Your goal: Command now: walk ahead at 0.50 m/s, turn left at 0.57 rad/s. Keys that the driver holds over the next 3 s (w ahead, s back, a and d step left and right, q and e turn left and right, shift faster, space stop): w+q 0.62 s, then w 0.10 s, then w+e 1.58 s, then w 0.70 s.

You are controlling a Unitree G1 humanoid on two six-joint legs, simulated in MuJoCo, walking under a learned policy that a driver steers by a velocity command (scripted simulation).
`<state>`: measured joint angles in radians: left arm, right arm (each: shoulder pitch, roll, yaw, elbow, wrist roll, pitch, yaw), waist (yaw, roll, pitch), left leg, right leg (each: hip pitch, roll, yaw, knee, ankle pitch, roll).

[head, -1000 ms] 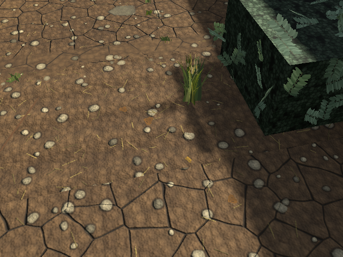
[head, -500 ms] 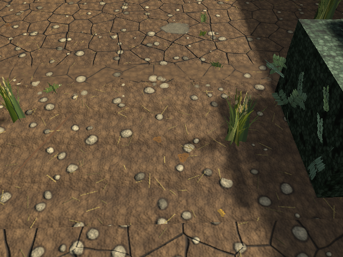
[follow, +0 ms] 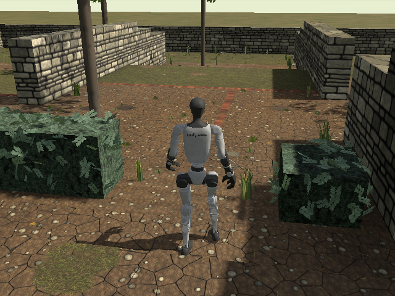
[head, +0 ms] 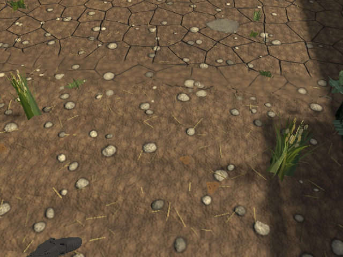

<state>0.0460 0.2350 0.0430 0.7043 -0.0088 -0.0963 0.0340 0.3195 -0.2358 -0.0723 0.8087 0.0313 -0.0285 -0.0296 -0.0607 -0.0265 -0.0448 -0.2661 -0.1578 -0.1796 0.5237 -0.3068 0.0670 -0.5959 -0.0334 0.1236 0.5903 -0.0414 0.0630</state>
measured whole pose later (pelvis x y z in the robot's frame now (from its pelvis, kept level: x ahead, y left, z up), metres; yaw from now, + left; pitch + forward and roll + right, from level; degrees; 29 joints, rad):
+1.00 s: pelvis +0.49 +0.13 +0.01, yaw +22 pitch +2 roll +2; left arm 0.08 0.26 0.05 0.76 -0.02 -0.08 -0.04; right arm 0.31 -0.25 -0.07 0.81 0.01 -0.08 0.00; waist -0.06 -0.05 0.01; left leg 0.03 -0.09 0.03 0.22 -0.29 0.06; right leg -0.68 -0.08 0.02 0.60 0.12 -0.03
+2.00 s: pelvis +1.03 +0.23 +0.01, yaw -13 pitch +2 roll +2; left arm 0.10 0.29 0.06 0.62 -0.02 -0.02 -0.04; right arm 0.34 -0.29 -0.07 0.83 0.01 -0.08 0.00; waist -0.10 -0.05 0.03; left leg 0.02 0.00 0.17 0.25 -0.30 -0.01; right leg -0.69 -0.09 0.03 0.75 -0.02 -0.01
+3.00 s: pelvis +1.55 +0.02 +0.01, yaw -30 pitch +2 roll +1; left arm 0.09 0.27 0.04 0.67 -0.01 -0.07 -0.02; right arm 0.38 -0.28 -0.04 0.84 0.02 -0.07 0.01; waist -0.10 -0.04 0.02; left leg -0.03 -0.06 0.02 0.24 -0.24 0.04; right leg -0.64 -0.09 0.05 0.63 0.02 0.01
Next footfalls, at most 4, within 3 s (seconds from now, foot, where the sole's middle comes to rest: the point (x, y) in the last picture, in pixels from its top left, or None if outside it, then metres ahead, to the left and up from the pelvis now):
0.04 right None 0.18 -0.14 -0.77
0.58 left None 0.39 0.18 -0.77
1.10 right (140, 196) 0.77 0.11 -0.77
1.60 left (89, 157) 0.99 0.35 -0.77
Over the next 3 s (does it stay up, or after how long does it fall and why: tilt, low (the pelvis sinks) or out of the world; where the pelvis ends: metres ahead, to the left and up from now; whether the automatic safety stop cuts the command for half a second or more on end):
stays up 1.55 0.02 0.01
